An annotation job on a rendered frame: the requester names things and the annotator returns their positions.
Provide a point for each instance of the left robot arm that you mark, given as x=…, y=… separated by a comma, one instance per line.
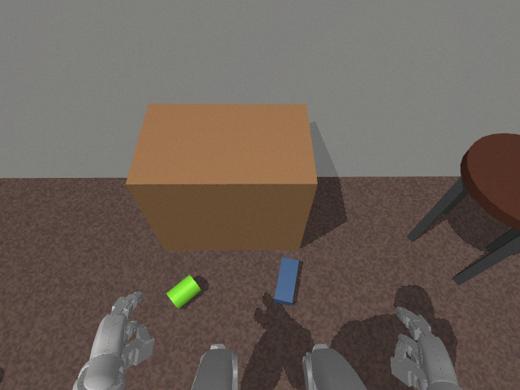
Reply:
x=104, y=372

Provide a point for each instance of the left robot hand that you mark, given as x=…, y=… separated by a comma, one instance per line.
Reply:
x=114, y=332

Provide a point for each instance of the stool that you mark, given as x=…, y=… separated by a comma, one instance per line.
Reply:
x=490, y=173

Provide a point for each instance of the right robot hand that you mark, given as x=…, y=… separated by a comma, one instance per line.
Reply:
x=430, y=361

